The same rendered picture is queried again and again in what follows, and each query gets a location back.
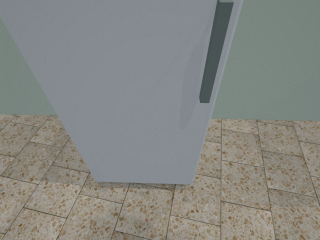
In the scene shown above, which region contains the handle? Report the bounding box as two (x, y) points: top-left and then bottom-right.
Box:
(199, 0), (234, 103)

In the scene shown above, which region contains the fridge door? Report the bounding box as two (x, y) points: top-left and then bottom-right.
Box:
(0, 0), (241, 185)

